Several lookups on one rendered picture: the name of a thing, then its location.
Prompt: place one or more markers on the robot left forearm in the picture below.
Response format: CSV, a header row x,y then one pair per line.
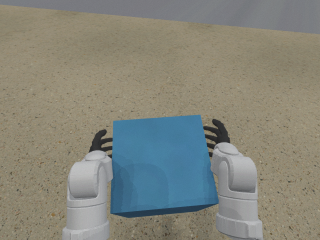
x,y
87,196

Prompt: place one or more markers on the carton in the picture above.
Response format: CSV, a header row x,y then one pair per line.
x,y
160,166

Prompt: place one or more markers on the right robot hand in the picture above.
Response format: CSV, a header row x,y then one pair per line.
x,y
221,132

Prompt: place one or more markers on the left robot hand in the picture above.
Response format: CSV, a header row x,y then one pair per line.
x,y
98,142

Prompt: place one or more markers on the robot right forearm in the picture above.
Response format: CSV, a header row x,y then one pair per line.
x,y
237,215

